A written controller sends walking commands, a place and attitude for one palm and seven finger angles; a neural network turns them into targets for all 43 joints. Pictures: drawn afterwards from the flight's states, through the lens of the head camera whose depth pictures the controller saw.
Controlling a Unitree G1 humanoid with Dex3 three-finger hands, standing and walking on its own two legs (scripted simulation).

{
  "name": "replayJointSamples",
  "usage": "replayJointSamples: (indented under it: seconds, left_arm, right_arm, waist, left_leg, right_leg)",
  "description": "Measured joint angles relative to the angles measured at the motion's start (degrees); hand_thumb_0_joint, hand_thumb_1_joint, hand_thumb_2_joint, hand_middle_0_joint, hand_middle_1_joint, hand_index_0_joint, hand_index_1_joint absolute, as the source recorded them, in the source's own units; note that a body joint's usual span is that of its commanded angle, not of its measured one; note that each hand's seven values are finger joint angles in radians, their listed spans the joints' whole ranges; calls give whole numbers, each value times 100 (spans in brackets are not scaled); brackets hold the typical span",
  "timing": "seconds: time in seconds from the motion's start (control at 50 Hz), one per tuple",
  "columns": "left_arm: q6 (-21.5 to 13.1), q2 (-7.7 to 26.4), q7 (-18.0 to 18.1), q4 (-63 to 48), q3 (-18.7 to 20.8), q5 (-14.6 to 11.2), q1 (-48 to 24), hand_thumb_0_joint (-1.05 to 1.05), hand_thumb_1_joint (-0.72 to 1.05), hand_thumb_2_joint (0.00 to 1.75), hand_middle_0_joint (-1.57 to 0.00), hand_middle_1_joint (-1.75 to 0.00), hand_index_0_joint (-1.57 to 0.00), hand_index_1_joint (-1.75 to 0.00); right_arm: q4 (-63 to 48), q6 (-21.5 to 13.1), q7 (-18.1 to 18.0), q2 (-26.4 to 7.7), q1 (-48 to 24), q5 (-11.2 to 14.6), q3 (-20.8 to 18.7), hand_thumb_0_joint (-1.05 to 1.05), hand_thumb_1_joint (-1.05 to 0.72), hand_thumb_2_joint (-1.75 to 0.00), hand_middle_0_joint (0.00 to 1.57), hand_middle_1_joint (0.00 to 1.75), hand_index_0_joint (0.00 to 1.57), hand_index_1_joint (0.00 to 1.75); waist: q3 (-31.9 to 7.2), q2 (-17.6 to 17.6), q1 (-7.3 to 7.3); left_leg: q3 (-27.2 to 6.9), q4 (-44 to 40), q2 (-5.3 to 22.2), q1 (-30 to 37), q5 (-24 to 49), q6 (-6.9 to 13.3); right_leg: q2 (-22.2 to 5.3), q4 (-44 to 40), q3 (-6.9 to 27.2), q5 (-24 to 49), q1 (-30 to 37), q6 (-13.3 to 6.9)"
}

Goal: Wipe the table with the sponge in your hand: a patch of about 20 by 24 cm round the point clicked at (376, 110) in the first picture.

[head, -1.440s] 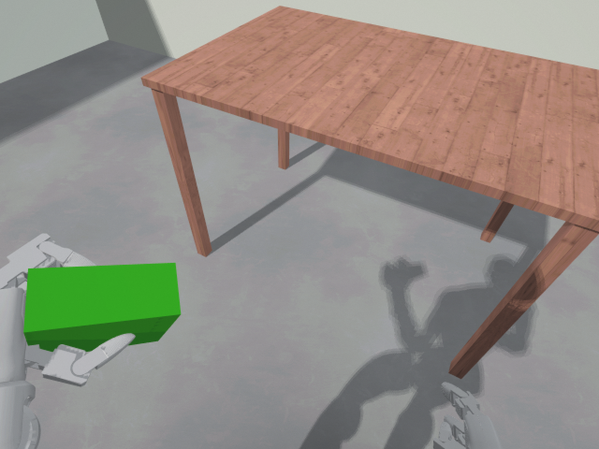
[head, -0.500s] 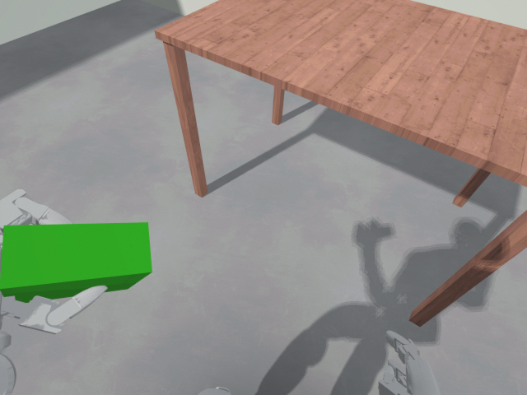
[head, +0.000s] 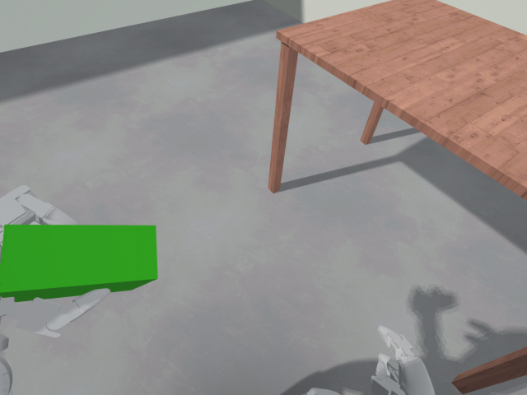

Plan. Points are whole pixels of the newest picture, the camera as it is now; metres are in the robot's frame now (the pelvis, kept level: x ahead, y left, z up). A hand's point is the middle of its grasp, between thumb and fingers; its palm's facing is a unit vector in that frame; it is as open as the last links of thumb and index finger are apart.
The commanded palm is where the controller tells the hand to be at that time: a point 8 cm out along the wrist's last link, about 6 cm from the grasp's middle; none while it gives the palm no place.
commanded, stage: walk around to get in front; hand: left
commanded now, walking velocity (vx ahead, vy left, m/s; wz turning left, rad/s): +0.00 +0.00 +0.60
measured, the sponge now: (103, 263) +0.22 +0.20 +0.16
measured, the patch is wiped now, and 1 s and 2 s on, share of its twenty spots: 0.00 0.00 0.00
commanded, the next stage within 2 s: none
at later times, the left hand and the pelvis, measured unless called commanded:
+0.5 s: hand out of the picture +0.07 +0.23 +0.18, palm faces +0.64 -0.64 -0.42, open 9.6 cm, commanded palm +0.00 +0.25 +0.18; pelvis -0.06 -0.06 +0.01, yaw +18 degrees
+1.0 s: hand out of the picture -0.07 +0.17 +0.17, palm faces +0.77 -0.44 -0.46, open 9.6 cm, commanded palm -0.14 +0.18 +0.18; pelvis -0.11 -0.14 +0.00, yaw +35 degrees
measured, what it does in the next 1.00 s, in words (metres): steps to the right, turning left: right foot, then left foot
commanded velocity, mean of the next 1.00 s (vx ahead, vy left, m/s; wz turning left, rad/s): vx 0.00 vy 0.00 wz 0.60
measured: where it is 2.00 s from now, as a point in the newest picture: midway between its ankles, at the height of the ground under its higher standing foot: outside the picture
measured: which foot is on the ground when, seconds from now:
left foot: down 0.00-0.12, up 0.14-0.52, down 0.54-0.88, up 0.90-1.00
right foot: up 0.00-0.10, down 0.12-0.54, up 0.56-0.84, down 0.86-1.00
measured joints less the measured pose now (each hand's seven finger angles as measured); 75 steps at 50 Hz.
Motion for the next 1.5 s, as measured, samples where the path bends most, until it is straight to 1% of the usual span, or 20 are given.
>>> replayJointSamples:
  seconds: [0.1,0.14,0.2,0.28,0.44,0.56,0.62,0.66,0.74,0.84,0.86,0.88,0.94,1.02,1.16,1.26,1.32,1.38,1.44,1.5]
  left_arm:
    - [112,27,-24,221,-6,-94,2,0,-44,97,-81,-133,-81,-132]
    - [187,-13,-21,420,-24,-49,-163,0,-44,97,-81,-133,-81,-132]
    - [339,-227,31,725,-230,-3,-411,0,-44,97,-81,-133,-81,-132]
    - [264,-340,27,889,-321,35,-262,0,-44,98,-81,-133,-81,-132]
    - [110,-161,175,687,-195,51,-200,0,-44,98,-81,-133,-81,-133]
    - [-15,-124,282,137,-47,-28,-186,0,-44,98,-81,-133,-81,-133]
    - [-63,-20,175,251,-21,35,-251,0,-44,98,-81,-133,-81,-133]
    - [-63,25,78,276,-42,95,-228,0,-44,98,-81,-133,-81,-133]
    - [-52,32,-11,170,-36,27,-20,0,-44,98,-81,-133,-81,-133]
    - [42,6,-57,392,24,-62,-76,0,-44,98,-81,-133,-81,-133]
    - [72,5,-57,451,41,-55,-135,0,-44,98,-81,-133,-81,-133]
    - [97,-61,-53,531,16,-16,-233,0,-44,98,-81,-133,-81,-133]
    - [203,-269,-10,743,-185,12,-455,0,-44,98,-81,-133,-81,-133]
    - [172,-345,-29,799,-278,25,-220,0,-44,98,-81,-133,-81,-133]
    - [74,-77,126,593,-115,27,-143,0,-44,98,-81,-133,-81,-133]
    - [5,-110,279,142,-12,-46,-172,0,-44,98,-81,-133,-81,-133]
    - [-110,-121,283,172,22,9,-302,0,-44,98,-81,-133,-81,-133]
    - [-120,-117,141,423,-41,179,-415,0,-44,98,-81,-133,-81,-133]
    - [-110,-167,77,411,-79,177,-357,0,-44,98,-81,-133,-81,-133]
    - [-159,-199,33,413,-69,116,-254,0,-44,98,-81,-133,-81,-133]
  right_arm:
    - [-7,30,-43,46,-45,4,102,1,-91,-90,21,30,21,30]
    - [23,105,-61,-10,-127,14,108,1,-91,-90,21,30,21,30]
    - [237,274,-78,-163,-205,-20,53,1,-91,-90,21,30,21,30]
    - [262,419,-192,-302,-91,-37,1,1,-91,-90,21,30,21,30]
    - [62,378,-375,-549,115,-126,-211,2,-91,-90,21,30,21,30]
    - [-155,368,-319,-600,1,-112,-270,1,-91,-90,20,30,20,30]
    - [-75,268,-218,-312,-62,-89,-205,1,-91,-90,20,30,20,30]
    - [-17,180,-96,-133,-21,-44,-119,1,-91,-90,20,30,20,30]
    - [19,73,43,100,86,12,69,1,-91,-90,21,30,21,30]
    - [88,49,37,143,59,8,175,1,-91,-90,21,30,21,31]
    - [92,58,32,125,36,14,182,1,-90,-90,21,30,21,31]
    - [114,82,23,61,-28,23,173,1,-90,-90,21,30,21,31]
    - [282,224,-33,-146,-194,3,66,1,-91,-90,21,30,21,31]
    - [289,420,-174,-339,-190,-12,-67,2,-91,-90,21,30,21,30]
    - [93,372,-360,-575,39,-118,-268,2,-91,-90,20,30,20,30]
    - [-95,293,-350,-670,119,-131,-296,2,-91,-90,20,30,20,30]
    - [-62,132,-316,-476,55,-102,-277,1,-91,-90,20,30,20,30]
    - [136,59,-173,-161,158,-8,-170,1,-91,-90,20,30,20,30]
    - [275,10,-78,75,271,13,-9,1,-91,-90,20,30,20,30]
    - [366,-28,-50,213,321,-3,126,1,-91,-90,21,30,21,30]
  waist:
    - [-37,187,147]
    - [-17,289,225]
    - [34,291,222]
    - [-32,128,70]
    - [-129,-119,36]
    - [-40,-243,48]
    - [21,-303,3]
    - [-1,-200,-52]
    - [-31,3,-16]
    - [14,257,148]
    - [19,272,193]
    - [72,377,224]
    - [190,433,211]
    - [152,246,66]
    - [-74,-103,21]
    - [-157,-310,64]
    - [-50,-429,41]
    - [-153,-327,-23]
    - [-218,-142,17]
    - [-216,76,96]
  left_leg:
    - [-321,4,-89,-170,158,-155]
    - [-392,347,-117,-385,-171,-104]
    - [-73,2155,-314,-912,-1045,-74]
    - [515,3459,-283,-1045,-879,-187]
    - [999,1400,-9,57,-1279,-19]
    - [996,-272,-95,773,-511,183]
    - [804,-51,-131,662,-534,154]
    - [548,-105,-66,621,-446,116]
    - [181,-261,28,549,-220,14]
    - [-167,-80,21,265,-128,-151]
    - [-215,54,-15,153,-158,-191]
    - [-257,271,19,24,-272,-117]
    - [-65,2061,-170,-607,-1110,-51]
    - [502,3452,-212,-896,-984,-179]
    - [1046,1672,6,-46,-1238,-24]
    - [1206,-25,-16,723,-1286,244]
    - [1086,76,-100,682,-504,238]
    - [750,27,-74,730,-615,222]
    - [483,-261,7,848,-465,171]
    - [296,-480,86,946,-362,121]
  right_leg:
    - [170,-1400,-4,185,737,-21]
    - [216,-2025,-85,766,975,-342]
    - [42,-2036,-291,947,1030,-798]
    - [-212,-2515,-543,1168,1286,-844]
    - [-460,-2757,-1079,1406,1091,-889]
    - [-752,-1777,-1278,1108,483,-700]
    - [-541,-397,-534,-4,27,-285]
    - [-352,158,-297,-36,-158,-154]
    - [-178,-171,-169,217,-34,-1]
    - [32,-1569,-163,423,749,63]
    - [46,-2037,-186,710,973,6]
    - [96,-2224,-269,1159,1017,-246]
    - [-45,-2089,-469,1149,966,-741]
    - [-302,-2436,-648,1293,1116,-780]
    - [-549,-2780,-1075,1572,1015,-807]
    - [-795,-2173,-1297,1373,595,-719]
    - [-726,-499,-705,225,46,-386]
    - [-507,839,-332,285,-379,-211]
    - [-442,868,-292,506,-476,-101]
    - [-403,94,-343,518,-271,-51]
